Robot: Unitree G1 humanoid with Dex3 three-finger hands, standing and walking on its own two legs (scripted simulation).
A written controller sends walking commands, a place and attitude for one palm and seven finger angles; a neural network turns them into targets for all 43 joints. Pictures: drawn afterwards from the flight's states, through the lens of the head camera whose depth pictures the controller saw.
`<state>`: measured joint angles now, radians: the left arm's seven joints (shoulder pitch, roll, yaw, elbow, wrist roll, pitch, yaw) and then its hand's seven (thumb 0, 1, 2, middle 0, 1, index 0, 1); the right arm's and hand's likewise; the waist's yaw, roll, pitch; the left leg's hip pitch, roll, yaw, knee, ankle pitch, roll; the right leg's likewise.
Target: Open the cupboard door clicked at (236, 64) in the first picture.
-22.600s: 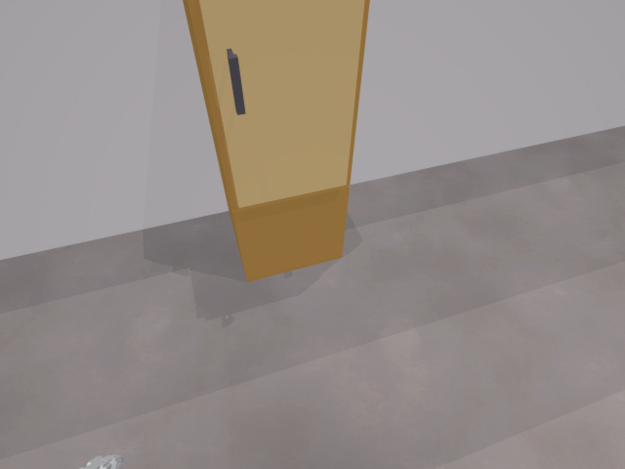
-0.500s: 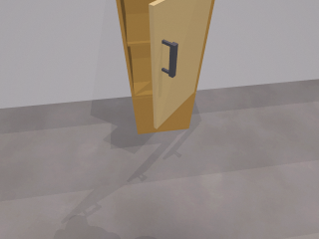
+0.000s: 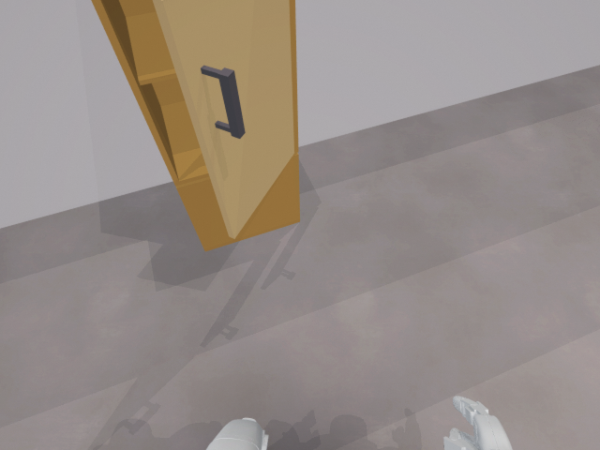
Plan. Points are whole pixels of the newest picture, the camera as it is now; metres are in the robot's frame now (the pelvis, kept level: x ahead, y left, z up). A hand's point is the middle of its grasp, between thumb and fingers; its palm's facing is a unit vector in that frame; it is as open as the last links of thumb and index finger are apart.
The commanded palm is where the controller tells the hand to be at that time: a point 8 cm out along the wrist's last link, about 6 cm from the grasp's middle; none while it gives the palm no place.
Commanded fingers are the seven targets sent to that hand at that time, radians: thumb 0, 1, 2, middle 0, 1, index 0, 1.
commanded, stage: walk to a spot facing it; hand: left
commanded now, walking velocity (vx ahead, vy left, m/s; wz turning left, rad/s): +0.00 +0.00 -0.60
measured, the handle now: (223, 102) +0.64 +0.21 +0.06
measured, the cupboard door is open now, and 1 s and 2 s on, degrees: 43 43 43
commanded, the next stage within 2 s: none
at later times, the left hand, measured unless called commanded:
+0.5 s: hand (196, 403) +0.18 +0.19 -0.17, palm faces -0.32 -0.90 -0.28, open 7.4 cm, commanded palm none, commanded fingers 0.00 0.90 0.90 -0.20 -0.30 -0.20 -0.30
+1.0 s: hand (259, 349) +0.28 +0.11 -0.16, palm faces -0.60 -0.79 -0.14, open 7.4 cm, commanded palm none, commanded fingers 0.00 0.90 0.90 -0.20 -0.30 -0.20 -0.30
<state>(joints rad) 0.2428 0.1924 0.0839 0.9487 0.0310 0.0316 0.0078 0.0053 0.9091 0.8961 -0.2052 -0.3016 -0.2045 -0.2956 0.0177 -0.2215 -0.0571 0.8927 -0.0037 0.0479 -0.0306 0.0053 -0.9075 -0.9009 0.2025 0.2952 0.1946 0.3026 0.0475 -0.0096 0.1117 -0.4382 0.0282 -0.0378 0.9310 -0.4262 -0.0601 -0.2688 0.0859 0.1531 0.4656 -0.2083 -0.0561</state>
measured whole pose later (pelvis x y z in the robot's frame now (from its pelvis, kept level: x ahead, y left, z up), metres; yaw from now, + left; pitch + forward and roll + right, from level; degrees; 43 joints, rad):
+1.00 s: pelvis +0.08 +0.01 +0.00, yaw -37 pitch +1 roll -2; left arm 0.15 0.23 0.09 0.92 0.04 0.04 -0.06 0.01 0.91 0.90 -0.20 -0.30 -0.20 -0.29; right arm 0.40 -0.17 0.00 0.96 -0.03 -0.06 -0.02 0.00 -0.90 -0.90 0.21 0.30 0.20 0.30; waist -0.01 -0.03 0.06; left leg -0.11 0.10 0.20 0.39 -0.29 0.00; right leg -0.63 -0.05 -0.03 1.17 -0.24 0.01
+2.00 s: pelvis +0.36 -0.34 +0.00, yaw -57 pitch +0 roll +0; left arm 0.24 0.17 0.07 1.03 0.03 -0.01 -0.03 0.01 0.92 0.90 -0.20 -0.30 -0.20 -0.29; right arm 0.31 -0.19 -0.05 1.05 -0.03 -0.06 -0.01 -0.01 -0.94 -0.90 0.21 0.30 0.20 0.30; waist 0.02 -0.02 0.05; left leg -0.16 0.03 0.16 0.38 -0.23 0.02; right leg -0.55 -0.10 -0.04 0.95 -0.23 -0.01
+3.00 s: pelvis +0.54 -0.74 -0.01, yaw -49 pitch +0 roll +2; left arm 0.16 0.16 0.05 0.98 0.03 -0.03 0.02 0.01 0.92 0.90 -0.20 -0.30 -0.20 -0.30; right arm 0.27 -0.17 -0.05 1.06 -0.01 0.05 0.01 0.01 -0.92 -0.90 0.21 0.30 0.20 0.30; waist -0.03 0.01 0.06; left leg -0.43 0.03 0.06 1.01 -0.49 -0.04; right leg -0.29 -0.11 -0.16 0.58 -0.29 -0.01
